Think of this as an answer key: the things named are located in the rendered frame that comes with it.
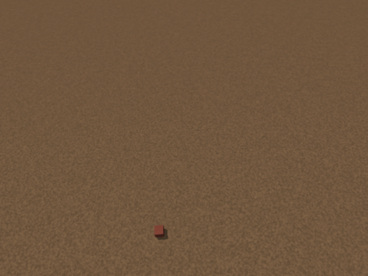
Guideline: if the cube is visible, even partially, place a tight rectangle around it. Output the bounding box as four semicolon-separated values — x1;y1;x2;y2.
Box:
155;225;164;237

